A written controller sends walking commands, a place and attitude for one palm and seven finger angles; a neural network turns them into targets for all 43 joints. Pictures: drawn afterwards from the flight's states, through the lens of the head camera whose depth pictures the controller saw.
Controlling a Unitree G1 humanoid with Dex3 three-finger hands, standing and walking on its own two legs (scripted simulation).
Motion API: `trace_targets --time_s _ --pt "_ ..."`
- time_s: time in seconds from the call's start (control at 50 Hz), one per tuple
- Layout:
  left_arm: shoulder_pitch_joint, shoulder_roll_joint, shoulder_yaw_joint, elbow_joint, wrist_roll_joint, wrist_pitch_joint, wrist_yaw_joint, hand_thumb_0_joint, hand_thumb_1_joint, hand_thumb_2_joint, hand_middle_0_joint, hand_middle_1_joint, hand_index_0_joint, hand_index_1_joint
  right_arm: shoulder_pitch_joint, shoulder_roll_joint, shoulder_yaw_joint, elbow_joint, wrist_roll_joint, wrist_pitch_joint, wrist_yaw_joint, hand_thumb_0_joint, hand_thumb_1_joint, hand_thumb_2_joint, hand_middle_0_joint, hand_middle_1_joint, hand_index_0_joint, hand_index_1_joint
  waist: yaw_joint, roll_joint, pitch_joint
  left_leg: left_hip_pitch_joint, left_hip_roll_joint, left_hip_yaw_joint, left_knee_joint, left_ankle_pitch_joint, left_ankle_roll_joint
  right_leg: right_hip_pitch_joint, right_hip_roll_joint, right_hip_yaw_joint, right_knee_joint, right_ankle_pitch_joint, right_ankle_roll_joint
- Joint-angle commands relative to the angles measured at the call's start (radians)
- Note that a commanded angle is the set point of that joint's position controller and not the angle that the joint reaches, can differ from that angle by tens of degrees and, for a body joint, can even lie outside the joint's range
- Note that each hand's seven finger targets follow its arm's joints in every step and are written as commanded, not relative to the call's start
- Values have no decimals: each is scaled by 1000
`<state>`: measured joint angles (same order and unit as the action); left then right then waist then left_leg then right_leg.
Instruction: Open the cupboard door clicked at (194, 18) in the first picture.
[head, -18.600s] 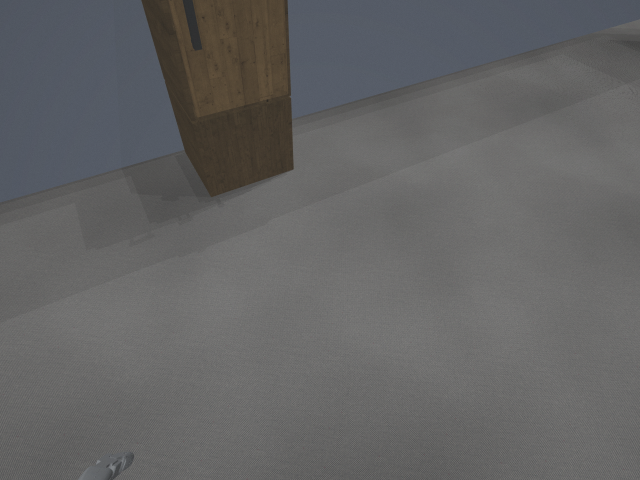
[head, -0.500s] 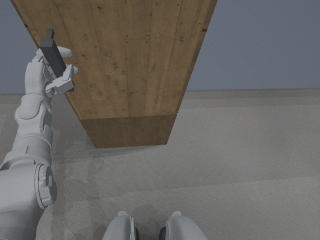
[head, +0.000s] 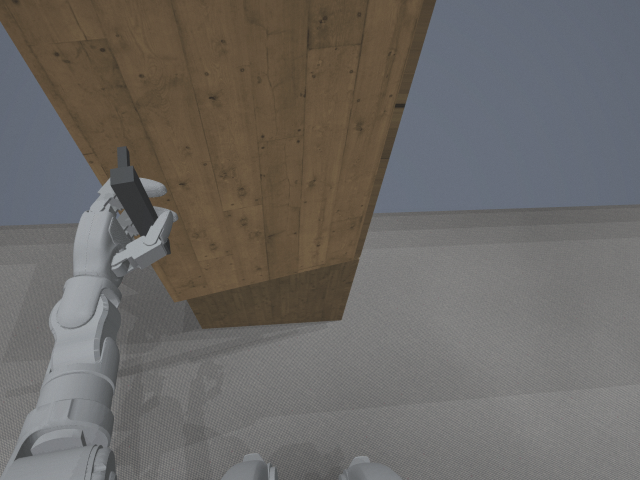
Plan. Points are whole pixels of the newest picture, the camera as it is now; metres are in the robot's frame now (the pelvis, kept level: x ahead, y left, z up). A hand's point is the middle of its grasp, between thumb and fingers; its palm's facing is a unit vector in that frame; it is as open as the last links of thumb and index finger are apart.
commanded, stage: pull the door open along its arc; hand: left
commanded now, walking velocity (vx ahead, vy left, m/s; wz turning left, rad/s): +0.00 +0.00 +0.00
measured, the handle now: (143, 204) +0.45 +0.22 +0.05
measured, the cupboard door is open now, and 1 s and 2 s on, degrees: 12 43 46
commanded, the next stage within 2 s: open thumb and fingers to let go in 0.56 s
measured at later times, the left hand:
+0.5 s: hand (236, 337) +0.27 +0.09 +0.05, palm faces +0.43 -0.90 +0.01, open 6.4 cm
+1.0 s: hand (258, 347) +0.26 +0.07 +0.05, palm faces +0.45 -0.89 +0.00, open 8.9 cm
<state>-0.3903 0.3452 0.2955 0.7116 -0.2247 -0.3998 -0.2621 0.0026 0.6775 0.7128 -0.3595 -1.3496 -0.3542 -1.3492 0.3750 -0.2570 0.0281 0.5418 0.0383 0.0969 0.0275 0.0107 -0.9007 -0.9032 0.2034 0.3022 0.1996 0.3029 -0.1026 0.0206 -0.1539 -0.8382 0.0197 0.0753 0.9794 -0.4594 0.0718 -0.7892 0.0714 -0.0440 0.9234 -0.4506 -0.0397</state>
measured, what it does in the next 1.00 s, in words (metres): shifts its weight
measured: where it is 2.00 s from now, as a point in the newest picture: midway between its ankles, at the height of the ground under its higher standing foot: outside the picture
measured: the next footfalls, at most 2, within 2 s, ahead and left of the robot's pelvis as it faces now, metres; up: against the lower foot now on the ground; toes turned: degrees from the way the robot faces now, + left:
none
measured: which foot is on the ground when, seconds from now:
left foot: down 0.00-1.00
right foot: down 0.00-1.00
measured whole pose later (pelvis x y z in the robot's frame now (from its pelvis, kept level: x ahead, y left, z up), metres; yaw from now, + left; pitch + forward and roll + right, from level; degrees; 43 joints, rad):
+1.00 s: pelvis -0.01 -0.07 +0.00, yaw +6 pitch +12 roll +2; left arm 0.17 -0.03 -0.10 0.14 -0.03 -0.36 0.42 0.00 0.25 0.62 -0.34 -1.28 -0.34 -1.28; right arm 0.21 -0.22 0.00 0.57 -0.04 0.01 0.00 0.02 -0.90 -0.90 0.20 0.30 0.20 0.30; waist -0.01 0.03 -0.14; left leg -0.73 -0.01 -0.01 0.94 -0.42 -0.02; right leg -0.69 0.05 -0.13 0.97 -0.49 -0.13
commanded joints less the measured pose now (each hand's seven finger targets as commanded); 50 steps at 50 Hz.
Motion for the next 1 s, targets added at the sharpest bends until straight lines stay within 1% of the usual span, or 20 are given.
trace_targets --time_s 0.0,0.02,0.04,0.06,0.08,0.12,0.16,0.22,0.34,0.46,0.58,0.62,0.64,0.66,0.68,0.7,0.74,0.86,0.9,0.98 --pt "50 111 150 -409 -106 -49 143 0 900 900 -400 -1350 -400 -1350 -43 -118 -70 -149 -4 -68 -4 0 -900 -900 200 300 200 300 183 43 -343 269 -3 -90 -131 525 -55 238 -13 0 -69 441 9" --pt "139 4 38 -433 -81 -33 206 0 900 900 -400 -1350 -400 -1350 -50 -117 -68 -153 -9 -80 4 0 -900 -900 200 300 200 300 139 73 -317 304 -3 -87 -126 534 -60 214 -10 -2 -67 435 14" --pt "212 -21 38 -466 -78 -24 253 0 900 900 -400 -1350 -400 -1350 -55 -117 -69 -153 -11 -87 11 0 -900 -900 200 300 200 300 142 30 -283 300 4 -98 -129 533 -69 192 -12 -15 -67 412 15" --pt "263 -17 42 -504 -59 -20 292 0 900 900 -400 -1350 -400 -1350 -68 -119 -69 -156 -17 -89 16 0 -900 -900 200 300 200 300 148 37 -272 292 1 -96 -129 512 -72 194 -14 -14 -61 398 13" --pt "318 6 63 -536 -40 -25 339 0 900 900 -400 -1350 -400 -1350 -74 -121 -67 -159 -25 -89 18 0 -900 -900 200 300 200 300 160 -24 -274 268 -1 -102 -130 494 -69 224 -12 -16 -52 396 10" --pt "366 -40 29 -616 5 -28 421 0 900 900 -400 -1350 -400 -1350 -107 -103 -66 -170 -37 -88 20 0 -900 -900 200 300 200 300 162 -45 -285 246 -11 -90 -126 461 -65 263 -23 -3 -43 426 12" --pt "416 -101 -30 -696 51 -27 493 0 900 900 -400 -1350 -400 -1350 -132 -86 -62 -177 -48 -85 23 0 -900 -900 200 300 200 300 165 -13 -275 252 -13 -89 -122 436 -67 258 -28 3 -38 410 8" --pt "458 -161 -94 -750 111 -15 592 0 900 900 -400 -1350 -400 -1350 -165 -68 -56 -181 -63 -72 18 0 -900 -900 200 300 200 300 161 -40 -246 234 -20 -93 -116 375 -62 258 -33 12 -45 380 5" --pt "499 -266 -228 -800 224 35 756 0 900 900 -400 -1350 -400 -1350 -210 -37 -40 -183 -82 -54 6 0 -900 -900 200 300 200 300 143 -28 -200 215 -37 -98 -112 262 -59 253 -42 43 -87 301 3" --pt "548 -315 -314 -826 253 53 762 0 900 900 -400 -1350 -400 -1350 -223 -22 -38 -180 -88 -63 -14 0 -900 -900 200 300 200 300 115 -74 -188 192 -44 -96 -101 219 -56 325 -80 114 -152 370 27" --pt "515 -431 -465 -844 258 28 734 0 900 900 -400 -1350 -400 -1350 -228 -18 -41 -170 -92 -103 -16 0 -900 -900 200 300 200 300 73 -110 -159 155 -42 -116 -71 191 -58 330 -125 180 -181 428 54" --pt "522 -454 -504 -863 272 16 736 0 900 900 -400 -1350 -400 -1350 -231 -20 -46 -167 -94 -120 -12 0 -900 -900 200 300 200 300 71 -93 -182 158 -43 -116 -62 188 -58 319 -133 184 -173 433 58" --pt "417 -396 -468 -846 283 7 745 0 900 900 -400 -1350 -400 -1350 -223 -27 -46 -149 -95 -121 -17 0 -900 -900 200 300 200 300 53 -99 -169 137 -42 -120 -50 170 -57 296 -139 192 -173 406 59" --pt "420 -376 -440 -823 292 0 749 0 830 870 -395 -1342 -395 -1342 -222 -25 -49 -143 -98 -122 -21 0 -900 -900 200 300 200 300 67 -112 -171 114 -44 -119 -44 158 -58 304 -146 208 -177 378 62" --pt "402 -353 -427 -810 297 -5 750 0 760 840 -390 -1335 -390 -1335 -223 -25 -48 -137 -97 -125 -25 0 -900 -900 200 300 200 300 58 -142 -157 87 -44 -124 -35 144 -58 311 -155 237 -191 367 70" --pt "402 -334 -402 -801 299 -13 749 0 690 810 -385 -1327 -385 -1327 -227 -23 -52 -130 -98 -127 -28 0 -900 -900 200 300 200 300 70 -152 -184 63 -47 -122 -29 133 -59 341 -170 262 -195 368 76" --pt "396 -349 -416 -793 290 -26 732 0 550 750 -375 -1313 -375 -1313 -230 -20 -55 -123 -93 -131 -31 0 -900 -900 200 300 200 300 72 -144 -196 53 -50 -120 -26 129 -60 364 -181 284 -202 383 80" --pt "417 -351 -383 -803 208 -28 682 0 130 570 -345 -1268 -345 -1268 -229 -30 -59 -119 -80 -139 -36 0 -900 -900 200 300 200 300 88 -116 -230 88 -51 -112 -40 146 -61 405 -181 270 -211 426 87" --pt "433 -352 -384 -791 205 -26 674 0 -10 510 -335 -1253 -335 -1253 -231 -32 -59 -119 -79 -139 -35 0 -900 -900 200 300 200 300 86 -129 -217 84 -50 -116 -40 156 -61 407 -182 269 -203 470 91" --pt "421 -356 -395 -782 222 -31 686 0 -290 390 -315 -1222 -315 -1222 -230 -34 -58 -126 -81 -141 -29 0 -900 -900 200 300 200 300 83 -122 -182 98 -50 -118 -48 151 -56 354 -170 243 -204 387 79"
